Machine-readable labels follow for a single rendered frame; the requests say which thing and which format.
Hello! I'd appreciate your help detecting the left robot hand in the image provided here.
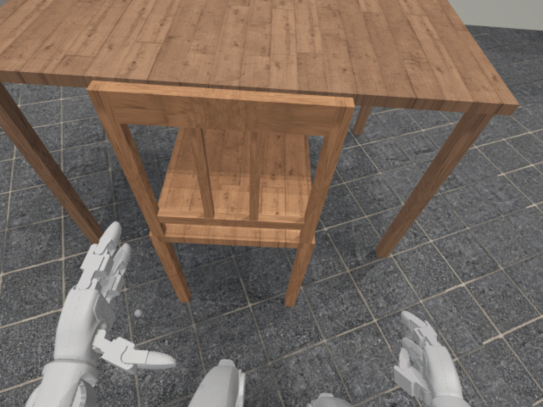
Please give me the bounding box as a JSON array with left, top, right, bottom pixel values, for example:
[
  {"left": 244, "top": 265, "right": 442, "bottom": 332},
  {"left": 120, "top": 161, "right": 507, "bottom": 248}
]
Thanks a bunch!
[{"left": 53, "top": 221, "right": 176, "bottom": 375}]

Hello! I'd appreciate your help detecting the left robot shin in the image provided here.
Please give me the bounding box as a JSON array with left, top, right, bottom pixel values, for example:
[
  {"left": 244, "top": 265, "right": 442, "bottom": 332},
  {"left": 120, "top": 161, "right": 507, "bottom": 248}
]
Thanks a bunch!
[{"left": 218, "top": 360, "right": 236, "bottom": 367}]

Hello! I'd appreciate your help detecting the robot left thigh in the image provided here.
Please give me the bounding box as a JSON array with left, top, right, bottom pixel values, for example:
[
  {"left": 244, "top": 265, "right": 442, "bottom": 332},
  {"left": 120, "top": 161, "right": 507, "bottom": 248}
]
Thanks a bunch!
[{"left": 188, "top": 365, "right": 246, "bottom": 407}]

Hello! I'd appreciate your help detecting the right robot hand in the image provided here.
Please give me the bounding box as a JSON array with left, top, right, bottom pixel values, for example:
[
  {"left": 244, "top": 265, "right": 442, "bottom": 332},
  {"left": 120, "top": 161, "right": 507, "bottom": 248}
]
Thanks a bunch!
[{"left": 394, "top": 310, "right": 463, "bottom": 405}]

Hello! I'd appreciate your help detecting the left robot forearm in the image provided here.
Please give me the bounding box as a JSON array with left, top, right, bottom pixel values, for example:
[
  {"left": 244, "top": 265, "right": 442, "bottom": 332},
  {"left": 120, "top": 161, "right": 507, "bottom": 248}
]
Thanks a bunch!
[{"left": 25, "top": 359, "right": 100, "bottom": 407}]

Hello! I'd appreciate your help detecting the table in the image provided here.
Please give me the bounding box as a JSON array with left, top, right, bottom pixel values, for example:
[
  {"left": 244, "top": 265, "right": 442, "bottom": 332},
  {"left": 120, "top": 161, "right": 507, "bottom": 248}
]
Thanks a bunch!
[{"left": 0, "top": 0, "right": 519, "bottom": 258}]

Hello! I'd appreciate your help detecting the chair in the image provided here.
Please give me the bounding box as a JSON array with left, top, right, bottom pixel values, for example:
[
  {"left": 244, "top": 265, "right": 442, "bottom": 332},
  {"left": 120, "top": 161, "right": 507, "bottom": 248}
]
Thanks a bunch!
[{"left": 87, "top": 81, "right": 355, "bottom": 307}]

